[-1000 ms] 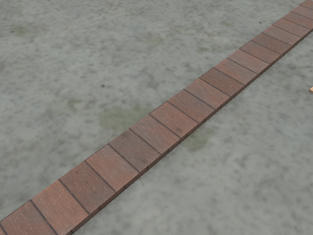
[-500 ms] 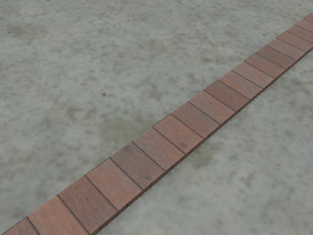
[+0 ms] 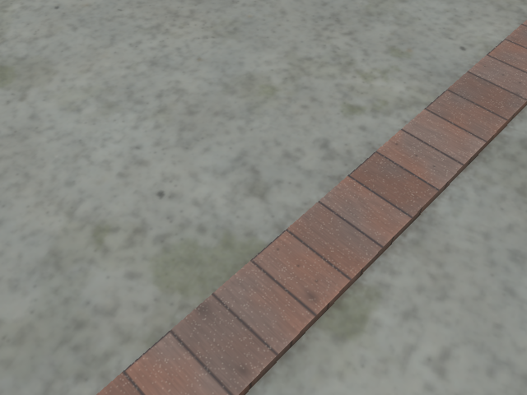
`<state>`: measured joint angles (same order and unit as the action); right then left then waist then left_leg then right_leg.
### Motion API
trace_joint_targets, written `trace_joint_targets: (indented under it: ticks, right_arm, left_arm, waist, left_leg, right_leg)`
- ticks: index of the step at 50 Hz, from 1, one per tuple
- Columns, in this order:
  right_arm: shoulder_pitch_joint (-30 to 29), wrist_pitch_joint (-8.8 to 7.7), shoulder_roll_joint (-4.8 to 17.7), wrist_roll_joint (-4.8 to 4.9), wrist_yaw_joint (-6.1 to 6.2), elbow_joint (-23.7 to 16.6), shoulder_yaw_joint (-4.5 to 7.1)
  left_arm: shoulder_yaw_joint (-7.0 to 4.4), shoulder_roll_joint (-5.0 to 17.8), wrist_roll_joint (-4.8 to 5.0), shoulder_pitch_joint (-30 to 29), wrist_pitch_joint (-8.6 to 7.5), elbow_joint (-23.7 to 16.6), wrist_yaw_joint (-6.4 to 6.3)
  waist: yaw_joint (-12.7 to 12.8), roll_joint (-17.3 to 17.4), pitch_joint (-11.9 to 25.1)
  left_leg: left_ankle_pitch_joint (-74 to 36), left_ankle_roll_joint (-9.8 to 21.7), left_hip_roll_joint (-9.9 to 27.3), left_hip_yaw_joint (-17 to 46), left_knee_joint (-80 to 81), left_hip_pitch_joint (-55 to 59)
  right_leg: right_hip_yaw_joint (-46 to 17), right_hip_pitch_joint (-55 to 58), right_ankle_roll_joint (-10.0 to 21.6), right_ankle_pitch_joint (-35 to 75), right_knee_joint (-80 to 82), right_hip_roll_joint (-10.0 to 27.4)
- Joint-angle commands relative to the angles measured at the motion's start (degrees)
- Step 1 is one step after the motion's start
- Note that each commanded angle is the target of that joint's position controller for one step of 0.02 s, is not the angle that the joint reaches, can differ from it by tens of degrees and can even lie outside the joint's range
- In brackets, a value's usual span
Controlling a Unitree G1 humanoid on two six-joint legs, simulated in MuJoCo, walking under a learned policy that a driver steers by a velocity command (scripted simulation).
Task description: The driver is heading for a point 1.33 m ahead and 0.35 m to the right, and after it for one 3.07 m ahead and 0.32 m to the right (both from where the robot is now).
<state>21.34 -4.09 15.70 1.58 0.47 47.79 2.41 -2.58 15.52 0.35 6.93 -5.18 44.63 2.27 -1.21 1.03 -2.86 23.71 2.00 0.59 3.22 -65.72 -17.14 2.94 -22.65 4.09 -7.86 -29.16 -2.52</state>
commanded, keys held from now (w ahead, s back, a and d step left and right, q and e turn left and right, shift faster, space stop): w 0.82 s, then no key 0.18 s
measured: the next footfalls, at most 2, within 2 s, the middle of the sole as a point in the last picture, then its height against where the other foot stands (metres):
left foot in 0.36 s outside the picture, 0.05 m higher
right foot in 0.88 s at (329, 361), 0.05 m lower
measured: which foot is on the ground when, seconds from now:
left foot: up 0.00-0.34, down 0.36-0.84, up 0.86-1.00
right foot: down 0.00-0.44, up 0.46-0.86, down 0.88-1.00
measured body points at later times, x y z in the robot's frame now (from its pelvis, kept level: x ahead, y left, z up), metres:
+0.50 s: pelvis +0.28 +0.04 +0.03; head +0.32 +0.04 +0.47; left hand +0.30 +0.31 -0.11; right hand +0.48 -0.20 -0.06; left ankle +0.38 +0.16 -0.69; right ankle +0.12 -0.08 -0.65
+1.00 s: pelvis +0.50 -0.04 +0.00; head +0.50 -0.07 +0.45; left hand +0.51 +0.23 -0.12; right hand +0.62 -0.29 -0.14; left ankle +0.44 +0.11 -0.58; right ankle +0.50 -0.13 -0.73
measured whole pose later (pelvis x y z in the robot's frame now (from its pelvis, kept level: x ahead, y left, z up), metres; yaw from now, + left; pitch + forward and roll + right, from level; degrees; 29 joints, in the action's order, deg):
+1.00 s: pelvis +0.50 -0.04 +0.00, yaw -1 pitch +1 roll +2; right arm 11.4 -2.4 14.4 1.5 1.7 47.2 3.0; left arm -1.6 13.3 -0.8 18.8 -2.1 57.2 2.3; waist 1.7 3.1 0.8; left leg 26.7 0.0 0.8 1.3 -86.6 -36.1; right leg 2.2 -18.4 2.1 -18.3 -35.7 0.8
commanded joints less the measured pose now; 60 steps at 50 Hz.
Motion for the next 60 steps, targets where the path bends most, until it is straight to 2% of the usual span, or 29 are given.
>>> trace_joint_targets:
  ticks: [1,5,11,15,18,19,20,21,22,23,24,25,28,32,35,39,41,42,43,44,45,46,47,48,51,54,56,58,60]
  right_arm:
    - [-0.7,-1.11,6.2,-0.66,0.24,-4.7,1.78]
    - [-2.8,0.4,4.5,-1.3,0.66,-5.4,1.39]
    - [-14.3,-0.37,3.0,-1.3,-0.15,-8.3,0.45]
    - [-23.5,-1.0,1.9,-0.89,-1.44,-11.8,-0.59]
    - [-22.4,-1.69,3.5,-0.64,-2.46,-12.9,-0.19]
    - [-18.5,-1.83,4.7,-0.77,-2.54,-12.1,0.48]
    - [-16.9,-2.0,7.6,-1.29,-2.52,-10.7,1.72]
    - [-8.1,-1.75,6.8,-1.05,-2.51,-8.7,2.7]
    - [2.0,-0.81,9.3,-0.96,-1.94,-5.4,4.06]
    - [9.3,-0.01,11.7,-1.42,-1.09,-2.9,4.59]
    - [4.6,-0.19,9.8,-2.05,-0.59,-4.2,3.54]
    - [-1.0,-0.44,8.1,-2.48,-0.49,-5.6,2.94]
    - [-9.0,-1.46,3.0,-1.83,-1.29,-5.6,1.84]
    - [-11.1,-1.96,6.3,-0.91,-0.95,-5.3,3.09]
    - [-11.4,-1.98,8.3,-0.52,-0.43,-4.5,3.85]
    - [-11.3,-1.19,7.8,-0.77,-0.19,-3.4,3.78]
    - [-11.4,0.14,6.5,-0.92,-0.18,-2.8,3.29]
    - [-9.7,0.89,3.6,-1.61,-0.31,-2.2,2.46]
    - [-10.9,1.22,1.5,-2.5,-0.43,-2.1,1.69]
    - [-7.4,0.76,-3.8,-2.92,-0.35,-2.7,0.41]
    - [3.3,-0.73,-4.9,-1.42,-0.33,-0.5,0.06]
    - [5.1,-0.93,-0.2,1.76,0.06,-2.2,0.78]
    - [-4.1,-0.43,3.9,1.74,0.89,-4.0,1.48]
    - [-9.7,0.61,4.3,0.64,1.82,-4.9,1.62]
    - [-11.4,2.52,1.6,-1.02,1.97,-5.9,1.09]
    - [-15.3,2.29,-3.2,-1.47,1.57,-6.5,-0.81]
    - [-15.6,2.43,-2.9,-1.19,1.15,-5.9,-0.77]
    - [-13.2,2.93,-1.7,-0.7,0.78,-4.0,-0.39]
    - [-11.4,3.19,-0.3,-1.5,0.57,-2.5,0.24]
  left_arm:
    - [-1.51,5.6,-1.26,3.3,-0.94,-1.4,-0.15]
    - [-1.71,6.7,-0.33,4.5,-1.95,0.7,-0.41]
    - [-1.56,8.6,0.22,10.7,-0.44,3.5,-1.63]
    - [-1.61,10.3,0.74,15.7,1.23,5.5,-1.79]
    - [-1.4,10.3,0.83,15.9,2.2,6.1,-1.79]
    - [-1.32,10.7,0.84,14.5,2.48,5.7,-2.02]
    - [0.01,6.3,1.06,19.5,2.31,5.8,-2.11]
    - [0.22,8.1,0.87,17.9,1.97,5.7,-2.31]
    - [-0.03,9.4,0.95,14.7,1.07,4.6,-2.16]
    - [1.08,5.7,0.62,12.9,0.33,2.8,-1.73]
    - [0.43,7.3,0.85,10.1,-0.71,1.7,-1.09]
    - [-0.11,8.5,1.98,6.0,-1.06,0.1,-0.66]
    - [-0.26,5.4,1.49,7.1,0.41,1.4,-1.04]
    - [0.75,2.3,0.04,7.1,2.31,2.7,-0.96]
    - [0.57,4.0,0.24,3.6,2.76,2.9,-0.44]
    - [-0.29,6.1,0.98,3.6,3.8,4.0,-0.19]
    - [-1.08,6.2,1.14,9.5,3.91,6.9,-0.4]
    - [-2.35,7.7,0.69,15.2,3.81,10.2,-0.38]
    - [-2.92,8.1,-0.29,21.4,3.56,12.8,-0.02]
    - [-1.73,10.0,-1.88,19.7,2.57,11.6,-0.03]
    - [-0.75,10.6,-1.6,19.2,1.88,9.0,0.32]
    - [-3.03,15.7,-1.19,17.9,2.09,10.3,0.97]
    - [-2.12,12.1,-0.3,12.2,1.98,8.5,0.92]
    - [-1.02,8.6,-1.01,8.6,2.05,8.0,0.25]
    - [0.89,3.8,-1.88,7.9,1.25,8.9,-2.03]
    - [1.17,3.3,-2.29,11.0,1.18,10.6,-3.68]
    - [0.55,5.5,-1.63,13.0,1.6,11.7,-3.92]
    - [0.56,4.7,-0.81,14.0,2.13,12.5,-3.48]
    - [0.75,3.3,0.02,13.8,2.35,13.1,-3.23]
  waist:
    - [0.8,-4.5,4.7]
    - [-0.2,-4.6,1.6]
    - [4.0,-3.2,-0.8]
    - [7.4,-2.5,-2.5]
    - [4.8,-6.0,-0.3]
    - [1.6,-7.0,2.3]
    - [2.4,-1.8,9.1]
    - [-3.5,-4.0,15.3]
    - [-8.4,-0.2,19.9]
    - [-9.6,10.4,25.3]
    - [-8.0,7.9,22.0]
    - [-6.1,4.1,14.5]
    - [0.5,3.9,5.6]
    - [3.2,4.3,2.6]
    - [3.1,5.6,3.6]
    - [4.0,4.6,3.1]
    - [6.6,1.8,3.0]
    - [8.0,-4.7,4.1]
    - [11.0,-12.2,2.9]
    - [5.5,-24.5,0.4]
    - [1.4,-24.4,4.9]
    - [-0.8,-20.4,8.7]
    - [0.4,-9.8,4.6]
    - [1.0,-5.0,3.9]
    - [-0.4,-7.8,3.5]
    - [0.9,-7.0,6.3]
    - [1.2,-8.5,8.7]
    - [0.7,-8.5,9.7]
    - [-1.0,-7.0,8.8]
  left_leg:
    - [-7.8,0.4,7.0,2.6,-2.1,-15.9]
    - [-12.7,-1.9,8.5,1.2,4.8,-17.5]
    - [-26.6,-2.9,7.5,-0.9,22.0,-22.5]
    - [-22.2,-2.6,4.2,-5.0,30.7,-22.8]
    - [-15.5,0.1,2.0,-6.5,31.8,-18.8]
    - [-16.1,1.4,0.1,-7.7,34.0,-11.7]
    - [-17.3,3.7,-1.1,-7.4,32.2,3.0]
    - [-17.2,6.1,-0.2,-4.0,31.6,18.5]
    - [-11.6,8.7,5.7,4.8,35.4,32.0]
    - [-8.2,14.2,17.6,23.5,42.3,40.8]
    - [-9.8,14.7,20.0,28.3,46.4,35.7]
    - [-10.9,13.3,18.0,22.4,47.7,26.9]
    - [-14.6,11.0,12.1,10.9,52.6,10.2]
    - [-13.7,11.4,10.7,3.7,56.5,-0.2]
    - [-12.6,9.8,10.6,0.5,54.4,-0.4]
    - [-4.4,8.2,13.5,0.9,48.2,0.3]
    - [2.0,6.5,12.1,-1.2,39.7,-2.5]
    - [1.9,4.9,7.4,-4.8,26.5,-4.0]
    - [4.9,2.5,3.8,-7.5,4.4,-10.0]
    - [15.7,-0.3,-0.4,-5.3,-21.0,-25.8]
    - [15.8,-1.0,-4.4,2.9,-30.8,-30.8]
    - [9.5,-2.5,-3.3,1.8,-31.3,-34.7]
    - [5.3,-2.6,1.4,0.9,-29.8,-37.3]
    - [2.2,-2.3,2.8,1.0,-26.9,-34.9]
    - [-2.4,-2.4,5.2,0.8,-14.2,-27.5]
    - [-4.7,-2.2,4.8,-2.8,6.5,-19.8]
    - [-5.4,-2.3,2.1,-6.2,13.7,-12.7]
    - [-10.7,-1.6,1.2,-7.2,19.0,-7.9]
    - [-24.2,0.7,0.8,-6.6,30.5,0.3]
  right_leg:
    - [-21.6,14.3,9.3,-2.5,18.9,15.4]
    - [-14.2,9.2,10.9,3.7,23.3,14.0]
    - [-9.1,15.2,8.5,7.7,23.1,12.7]
    - [-9.3,21.4,8.3,7.2,22.6,14.8]
    - [-9.0,26.3,7.2,19.0,18.0,16.8]
    - [-7.5,25.9,5.9,30.0,13.4,16.1]
    - [-4.1,19.7,3.1,42.6,5.3,12.4]
    - [-3.1,10.7,0.5,44.9,-5.2,10.9]
    - [-1.4,-0.5,-2.0,33.8,-18.1,7.4]
    - [-3.8,-10.6,-3.2,-5.8,-36.7,2.4]
    - [-9.9,-14.8,-1.8,-19.2,-42.9,3.5]
    - [-9.8,-15.5,-0.6,-17.0,-41.0,6.3]
    - [-7.4,-8.8,-1.0,-13.3,-31.4,9.6]
    - [-4.8,-1.6,-3.8,-4.3,-18.0,8.9]
    - [-5.3,2.1,-5.3,4.9,-9.1,8.6]
    - [-5.0,4.3,-5.0,3.7,-7.8,10.5]
    - [-1.0,11.4,-4.6,0.2,-3.8,9.0]
    - [1.9,17.3,-4.7,-2.3,-0.9,6.1]
    - [-0.8,21.0,-3.6,1.9,3.1,7.7]
    - [-16.8,21.5,-0.8,24.0,0.3,15.9]
    - [-28.2,23.6,4.6,57.2,0.1,22.4]
    - [-39.8,23.4,14.0,32.4,9.3,30.2]
    - [-35.3,19.8,13.0,20.2,10.3,27.8]
    - [-29.5,15.4,10.5,14.6,9.8,24.9]
    - [-19.3,11.2,7.0,23.6,10.8,19.3]
    - [-9.1,14.4,3.9,41.4,9.8,15.3]
    - [-6.1,15.5,3.1,50.7,8.5,14.2]
    - [-5.9,17.1,3.9,51.0,7.9,14.6]
    - [-4.8,15.5,2.0,46.3,5.5,12.5]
